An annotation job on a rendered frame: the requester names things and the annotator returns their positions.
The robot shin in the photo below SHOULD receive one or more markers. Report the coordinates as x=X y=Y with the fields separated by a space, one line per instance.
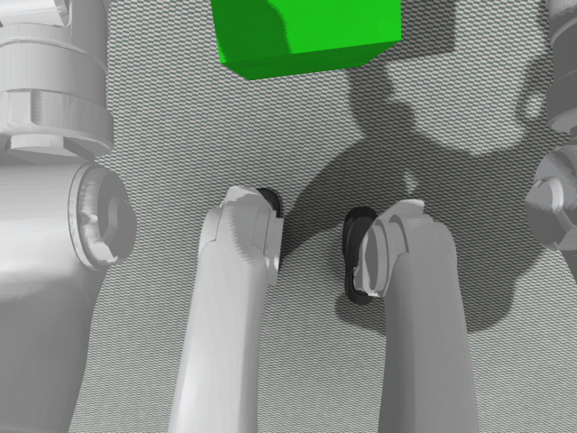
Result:
x=213 y=217
x=402 y=207

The robot left upper arm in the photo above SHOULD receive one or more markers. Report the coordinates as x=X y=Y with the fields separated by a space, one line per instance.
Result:
x=62 y=225

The right robot forearm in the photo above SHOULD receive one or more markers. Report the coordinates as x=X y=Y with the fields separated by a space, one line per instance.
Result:
x=561 y=96

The carton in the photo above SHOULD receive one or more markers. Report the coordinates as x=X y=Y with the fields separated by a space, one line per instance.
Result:
x=275 y=38

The robot right upper arm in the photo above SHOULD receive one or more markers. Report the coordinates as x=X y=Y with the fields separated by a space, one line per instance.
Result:
x=551 y=204

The left robot shin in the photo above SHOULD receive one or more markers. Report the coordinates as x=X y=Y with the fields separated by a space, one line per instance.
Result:
x=213 y=217

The left robot forearm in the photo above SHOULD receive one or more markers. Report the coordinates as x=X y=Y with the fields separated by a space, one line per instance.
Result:
x=53 y=68

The right robot shin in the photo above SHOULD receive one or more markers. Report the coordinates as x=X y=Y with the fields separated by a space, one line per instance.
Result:
x=402 y=207

